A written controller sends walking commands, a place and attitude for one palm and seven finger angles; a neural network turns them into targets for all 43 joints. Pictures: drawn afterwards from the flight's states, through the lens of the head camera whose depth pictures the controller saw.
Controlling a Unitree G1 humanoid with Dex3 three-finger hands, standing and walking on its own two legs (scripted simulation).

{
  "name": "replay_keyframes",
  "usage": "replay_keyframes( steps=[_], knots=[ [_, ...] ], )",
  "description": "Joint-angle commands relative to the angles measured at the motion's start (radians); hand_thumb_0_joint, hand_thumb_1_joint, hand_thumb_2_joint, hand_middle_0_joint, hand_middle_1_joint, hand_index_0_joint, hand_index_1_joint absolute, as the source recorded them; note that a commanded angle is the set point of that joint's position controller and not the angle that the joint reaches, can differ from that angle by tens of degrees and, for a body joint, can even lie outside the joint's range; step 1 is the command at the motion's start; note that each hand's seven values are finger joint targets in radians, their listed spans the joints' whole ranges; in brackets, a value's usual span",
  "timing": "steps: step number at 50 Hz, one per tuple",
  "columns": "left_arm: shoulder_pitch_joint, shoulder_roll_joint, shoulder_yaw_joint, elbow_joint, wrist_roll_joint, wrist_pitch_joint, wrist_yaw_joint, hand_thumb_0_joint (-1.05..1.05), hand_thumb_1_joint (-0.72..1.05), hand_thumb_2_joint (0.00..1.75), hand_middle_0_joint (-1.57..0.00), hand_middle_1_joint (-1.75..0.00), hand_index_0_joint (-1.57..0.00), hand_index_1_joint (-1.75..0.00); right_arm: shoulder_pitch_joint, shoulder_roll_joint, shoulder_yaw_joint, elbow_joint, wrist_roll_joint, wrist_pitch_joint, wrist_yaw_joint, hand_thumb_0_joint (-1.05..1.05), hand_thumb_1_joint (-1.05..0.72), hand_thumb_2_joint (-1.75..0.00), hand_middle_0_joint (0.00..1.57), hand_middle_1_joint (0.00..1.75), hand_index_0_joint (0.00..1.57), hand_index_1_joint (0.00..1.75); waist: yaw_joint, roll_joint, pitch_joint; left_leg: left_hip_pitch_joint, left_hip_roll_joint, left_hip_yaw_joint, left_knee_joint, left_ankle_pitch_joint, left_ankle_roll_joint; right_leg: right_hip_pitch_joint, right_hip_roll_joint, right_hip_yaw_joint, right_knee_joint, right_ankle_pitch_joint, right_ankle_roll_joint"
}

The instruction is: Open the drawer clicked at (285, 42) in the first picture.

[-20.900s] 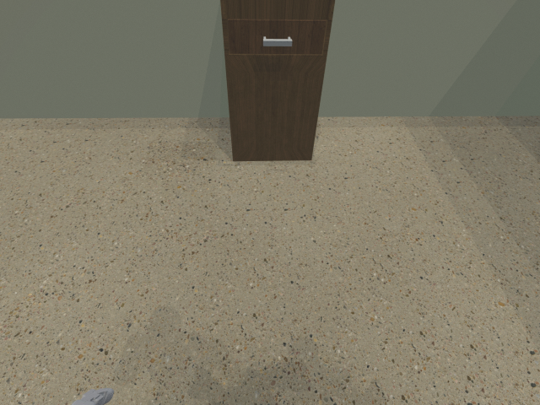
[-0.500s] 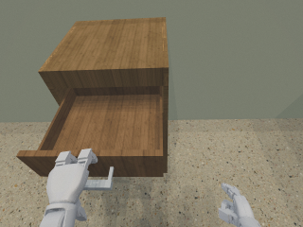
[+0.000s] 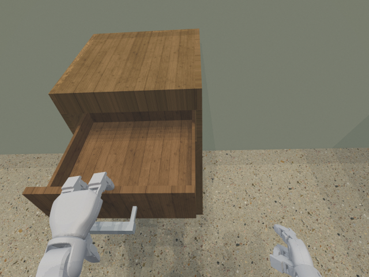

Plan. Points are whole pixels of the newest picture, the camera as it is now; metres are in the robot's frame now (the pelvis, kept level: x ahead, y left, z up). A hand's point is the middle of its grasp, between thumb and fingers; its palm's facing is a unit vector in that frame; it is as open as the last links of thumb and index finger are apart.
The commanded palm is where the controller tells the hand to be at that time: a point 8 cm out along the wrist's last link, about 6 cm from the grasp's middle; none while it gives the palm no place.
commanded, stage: lift the hand off the handle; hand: left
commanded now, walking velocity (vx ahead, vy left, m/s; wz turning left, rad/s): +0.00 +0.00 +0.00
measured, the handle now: (111, 219) +0.25 +0.23 -0.06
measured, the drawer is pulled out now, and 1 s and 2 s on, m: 0.29 0.29 0.29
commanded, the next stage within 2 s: draw the hand back to the body in 0.68 s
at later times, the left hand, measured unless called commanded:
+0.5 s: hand (81, 205) +0.22 +0.24 +0.08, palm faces +0.10 -0.10 -0.99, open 13.9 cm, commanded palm +0.19 +0.23 +0.14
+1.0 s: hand (73, 208) +0.21 +0.24 +0.10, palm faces +0.12 -0.11 -0.99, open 13.9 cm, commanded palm +0.17 +0.24 +0.15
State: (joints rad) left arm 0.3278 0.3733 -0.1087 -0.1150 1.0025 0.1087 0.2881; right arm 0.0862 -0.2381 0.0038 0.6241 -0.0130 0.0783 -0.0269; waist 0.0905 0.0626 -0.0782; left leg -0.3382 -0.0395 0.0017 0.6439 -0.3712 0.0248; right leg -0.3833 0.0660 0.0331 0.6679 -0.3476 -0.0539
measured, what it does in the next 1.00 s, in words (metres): stands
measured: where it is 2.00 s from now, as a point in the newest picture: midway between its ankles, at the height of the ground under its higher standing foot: outside the picture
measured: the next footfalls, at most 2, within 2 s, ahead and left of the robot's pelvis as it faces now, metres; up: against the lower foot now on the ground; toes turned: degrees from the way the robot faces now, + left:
none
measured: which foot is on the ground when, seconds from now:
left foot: down 0.00-1.00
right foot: down 0.00-1.00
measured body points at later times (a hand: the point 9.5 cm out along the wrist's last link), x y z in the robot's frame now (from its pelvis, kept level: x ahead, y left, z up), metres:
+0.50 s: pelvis +0.00 +0.00 +0.01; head +0.00 -0.04 +0.46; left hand +0.21 +0.24 +0.13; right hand +0.23 -0.19 -0.09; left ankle -0.03 +0.11 -0.72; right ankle +0.00 -0.09 -0.72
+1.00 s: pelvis +0.00 +0.01 +0.01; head -0.01 -0.03 +0.46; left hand +0.19 +0.24 +0.15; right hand +0.23 -0.18 -0.08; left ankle -0.03 +0.11 -0.72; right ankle +0.00 -0.09 -0.72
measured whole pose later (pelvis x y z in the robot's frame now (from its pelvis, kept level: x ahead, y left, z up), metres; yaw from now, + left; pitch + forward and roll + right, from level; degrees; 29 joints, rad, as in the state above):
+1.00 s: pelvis +0.00 +0.01 +0.01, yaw +0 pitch +0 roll +0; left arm 0.35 0.42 -0.08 -0.31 0.96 0.15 0.17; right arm 0.07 -0.23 0.03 0.63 0.00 0.11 0.01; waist 0.12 0.09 -0.04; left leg -0.20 -0.04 -0.01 0.51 -0.31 0.03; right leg -0.24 0.06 0.03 0.52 -0.28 -0.04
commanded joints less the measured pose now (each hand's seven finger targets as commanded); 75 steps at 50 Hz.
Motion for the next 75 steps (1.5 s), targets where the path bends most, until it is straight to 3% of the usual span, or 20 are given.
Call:
replay_keyframes(
  steps=[1,6,12,15,25,30,31,32,36,41,51,53,56,65,69,70,71,72,73,75],
  knots=[
    [-0.151,0.189,0.157,-0.214,0.007,-0.003,0.043,0.0,-0.5,0.3,-0.3,-1.2,-0.3,-1.2,-0.171,-0.08,-0.029,-0.166,0.005,-0.053,-0.005,0.0,-0.9,-0.9,0.2,0.3,0.2,0.3,0.015,-0.052,-0.153,0.034,-0.006,-0.017,-0.079,0.265,0.008,0.119,-0.035,0.066,-0.122,0.258,0.007],
    [-0.117,0.144,0.111,-0.264,-0.022,0.008,0.01,0.0,-0.5,0.3,-0.3,-1.2,-0.3,-1.2,-0.169,-0.081,-0.031,-0.171,0.009,-0.055,0.003,0.0,-0.9,-0.9,0.2,0.3,0.2,0.3,0.01,-0.05,-0.171,0.073,-0.002,-0.018,-0.09,0.319,0.008,0.144,-0.038,0.048,-0.128,0.311,0.01],
    [-0.164,0.162,0.105,-0.261,-0.013,0.02,-0.029,0.0,-0.5,0.3,-0.3,-1.2,-0.3,-1.2,-0.185,-0.081,-0.021,-0.159,0.008,-0.037,0.005,0.0,-0.9,-0.9,0.2,0.3,0.2,0.3,0.001,-0.055,-0.082,0.071,-0.002,-0.019,-0.119,0.285,0.008,0.118,-0.033,0.051,-0.165,0.256,0.008],
    [-0.169,0.227,0.171,-0.275,-0.014,0.019,-0.03,0.0,-0.5,0.3,-0.3,-1.2,-0.3,-1.2,-0.196,-0.082,-0.018,-0.166,0.008,-0.038,-0.003,0.0,-0.9,-0.9,0.2,0.3,0.2,0.3,0.022,-0.057,-0.117,0.085,-0.003,-0.02,-0.128,0.283,0.011,0.163,-0.033,0.065,-0.18,0.252,0.007],
    [-0.177,0.176,0.122,-0.329,-0.048,0.035,-0.077,0.0,-0.5,0.3,-0.3,-1.2,-0.3,-1.2,-0.207,-0.081,-0.016,-0.171,0.017,-0.032,0.008,0.0,-0.9,-0.9,0.2,0.3,0.2,0.3,0.015,-0.023,-0.119,0.129,0.002,-0.023,-0.16,0.359,0.006,0.197,-0.031,0.041,-0.197,0.312,0.006],
    [-0.126,0.199,0.144,-0.349,-0.042,0.045,-0.1,0.0,-0.5,0.3,-0.3,-1.2,-0.3,-1.2,-0.211,-0.081,-0.011,-0.18,0.019,-0.028,0.018,0.0,-0.9,-0.9,0.2,0.3,0.2,0.3,0.029,-0.056,-0.123,0.133,0.006,-0.023,-0.168,0.39,0.005,0.228,-0.03,0.039,-0.196,0.345,0.006],
    [-0.11,0.165,0.113,-0.349,-0.034,0.042,-0.103,0.0,-0.5,0.3,-0.3,-1.2,-0.3,-1.2,-0.19,-0.075,-0.004,-0.178,0.015,-0.031,0.025,0.0,-0.9,-0.9,0.2,0.3,0.2,0.3,0.029,-0.07,-0.134,0.129,0.007,-0.015,-0.165,0.391,0.008,0.229,-0.039,0.019,-0.188,0.342,0.012],
    [-0.106,0.183,0.128,-0.337,-0.045,0.038,-0.104,0.0,-0.5,0.3,-0.3,-1.2,-0.3,-1.2,-0.196,-0.078,-0.009,-0.169,0.02,-0.027,0.023,0.0,-0.9,-0.9,0.2,0.3,0.2,0.3,0.024,-0.059,-0.092,0.129,0.006,-0.017,-0.176,0.388,0.005,0.22,-0.03,0.029,-0.2,0.35,0.007],
    [-0.159,0.164,0.11,-0.376,-0.02,0.036,-0.093,0.0,-0.5,0.3,-0.3,-1.2,-0.3,-1.2,-0.19,-0.077,-0.004,-0.176,0.015,-0.027,0.032,0.0,-0.9,-0.9,0.2,0.3,0.2,0.3,0.026,-0.029,-0.124,0.136,0.012,-0.018,-0.172,0.378,0.005,0.208,-0.034,0.015,-0.193,0.303,0.005],
    [-0.116,0.182,0.132,-0.412,-0.017,0.019,-0.074,0.0,-0.5,0.3,-0.3,-1.2,-0.3,-1.2,-0.188,-0.074,-0.007,-0.182,0.011,-0.033,0.034,0.0,-0.9,-0.9,0.2,0.3,0.2,0.3,0.032,-0.018,-0.147,0.153,0.012,-0.02,-0.166,0.399,0.003,0.216,-0.032,0.022,-0.193,0.32,0.003],
    [-0.102,0.205,0.153,-0.386,-0.048,0.052,-0.105,0.0,-0.5,0.3,-0.3,-1.2,-0.3,-1.2,-0.208,-0.079,0.001,-0.179,0.021,-0.021,0.028,0.0,-0.9,-0.9,0.2,0.3,0.2,0.3,0.027,-0.043,-0.085,0.137,0.01,-0.018,-0.196,0.344,0.007,0.223,-0.037,0.022,-0.225,0.276,0.01],
    [-0.124,0.224,0.164,-0.386,-0.055,0.047,-0.117,0.0,-0.5,0.3,-0.3,-1.2,-0.3,-1.2,-0.211,-0.088,-0.004,-0.171,0.019,-0.015,0.022,0.0,-0.9,-0.9,0.2,0.3,0.2,0.3,0.024,-0.04,-0.065,0.141,0.008,-0.021,-0.209,0.337,0.006,0.224,-0.033,0.024,-0.238,0.272,0.01],
    [-0.091,0.238,0.185,-0.424,-0.062,0.037,-0.127,0.0,-0.5,0.3,-0.3,-1.2,-0.3,-1.2,-0.206,-0.084,0.001,-0.186,0.021,-0.024,0.02,0.0,-0.9,-0.9,0.2,0.3,0.2,0.3,0.032,-0.029,-0.12,0.159,0.011,-0.02,-0.199,0.363,0.009,0.253,-0.041,0.022,-0.231,0.293,0.012],
    [-0.014,0.305,0.283,-0.444,-0.097,0.001,-0.129,0.0,-0.5,0.3,-0.3,-1.2,-0.3,-1.2,-0.222,-0.102,-0.003,-0.192,0.023,-0.028,0.01,0.0,-0.9,-0.9,0.2,0.3,0.2,0.3,0.039,-0.016,-0.071,0.156,0.011,-0.03,-0.205,0.338,0.005,0.243,-0.033,0.049,-0.259,0.286,0.008],
    [-0.022,0.296,0.271,-0.461,-0.103,-0.014,-0.131,0.0,-0.5,0.3,-0.3,-1.2,-0.3,-1.2,-0.2,-0.104,-0.01,-0.188,0.021,-0.024,0.008,0.0,-0.9,-0.9,0.2,0.3,0.2,0.3,0.031,-0.007,-0.064,0.162,0.01,-0.021,-0.207,0.336,0.004,0.227,-0.042,0.031,-0.262,0.269,0.014],
    [-0.111,-0.012,0.273,-0.548,-0.863,-0.1,-0.15,0.0,-0.47,0.32,-0.3,-1.18,-0.3,-1.18,-0.133,-0.033,0.002,-0.263,0.036,-0.104,-0.005,0.0,-0.9,-0.9,0.2,0.3,0.2,0.3,-0.061,-0.076,0.013,0.281,0.052,-0.031,-0.205,0.267,0.026,0.227,-0.033,-0.028,-0.294,0.236,0.017],
    [0.05,0.053,0.31,-0.395,-0.909,-0.138,-0.148,0.0,-0.43,0.33,-0.29,-1.15,-0.29,-1.15,-0.111,-0.051,0.01,-0.226,0.026,-0.158,-0.022,0.0,-0.9,-0.9,0.2,0.3,0.2,0.3,-0.044,-0.111,0.022,0.271,0.063,-0.031,-0.223,0.226,0.025,0.234,-0.031,-0.034,-0.28,0.185,0.023],
    [0.061,0.048,0.301,-0.431,-0.924,-0.156,-0.154,0.0,-0.4,0.34,-0.29,-1.13,-0.29,-1.13,-0.122,-0.053,0.013,-0.224,0.026,-0.175,-0.028,0.0,-0.9,-0.9,0.2,0.3,0.2,0.3,-0.038,-0.092,0.041,0.256,0.064,-0.043,-0.244,0.227,0.02,0.235,-0.03,-0.035,-0.28,0.171,0.02],
    [0.068,0.093,0.365,-0.485,-0.986,-0.182,-0.153,0.0,-0.36,0.36,-0.29,-1.11,-0.29,-1.11,-0.097,-0.066,0.012,-0.221,0.022,-0.176,-0.045,0.0,-0.9,-0.9,0.2,0.3,0.2,0.3,-0.032,-0.124,0.021,0.252,0.064,-0.042,-0.255,0.252,0.014,0.258,-0.04,-0.049,-0.297,0.185,0.026],
    [-0.004,0.159,0.429,-0.562,-1.019,-0.224,-0.139,0.0,-0.29,0.39,-0.29,-1.07,-0.29,-1.07,-0.096,-0.073,0.017,-0.209,0.014,-0.213,-0.062,0.0,-0.9,-0.9,0.2,0.3,0.2,0.3,-0.028,-0.025,0.0,0.253,0.059,-0.037,-0.262,0.254,0.0,0.276,-0.056,-0.041,-0.303,0.189,0.029]
  ],
)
